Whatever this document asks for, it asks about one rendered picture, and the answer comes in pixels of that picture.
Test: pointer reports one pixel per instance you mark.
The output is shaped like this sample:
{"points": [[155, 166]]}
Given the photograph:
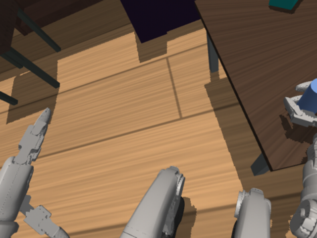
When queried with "right robot hand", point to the right robot hand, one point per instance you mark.
{"points": [[301, 117]]}

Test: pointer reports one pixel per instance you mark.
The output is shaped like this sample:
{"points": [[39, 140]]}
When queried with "right robot arm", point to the right robot arm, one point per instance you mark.
{"points": [[304, 222]]}

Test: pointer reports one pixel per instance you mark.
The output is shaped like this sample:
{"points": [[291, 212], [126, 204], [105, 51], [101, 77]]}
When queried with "bookshelf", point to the bookshelf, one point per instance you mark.
{"points": [[45, 12]]}

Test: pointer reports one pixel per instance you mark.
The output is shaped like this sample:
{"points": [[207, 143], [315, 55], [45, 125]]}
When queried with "coffee table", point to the coffee table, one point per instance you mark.
{"points": [[265, 51]]}

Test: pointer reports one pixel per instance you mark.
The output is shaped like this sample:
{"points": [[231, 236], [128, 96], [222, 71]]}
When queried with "chair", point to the chair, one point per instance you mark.
{"points": [[9, 10]]}

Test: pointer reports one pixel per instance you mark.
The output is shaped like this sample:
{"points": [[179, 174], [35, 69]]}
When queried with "left robot hand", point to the left robot hand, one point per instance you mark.
{"points": [[15, 177]]}

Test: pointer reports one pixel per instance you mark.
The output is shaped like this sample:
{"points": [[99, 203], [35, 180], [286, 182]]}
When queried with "left robot foot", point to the left robot foot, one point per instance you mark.
{"points": [[177, 219]]}

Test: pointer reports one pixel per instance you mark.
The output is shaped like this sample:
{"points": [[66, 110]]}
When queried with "sofa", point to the sofa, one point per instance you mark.
{"points": [[154, 18]]}

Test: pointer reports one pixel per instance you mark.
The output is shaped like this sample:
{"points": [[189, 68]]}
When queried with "left robot arm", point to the left robot arm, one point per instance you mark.
{"points": [[8, 228]]}

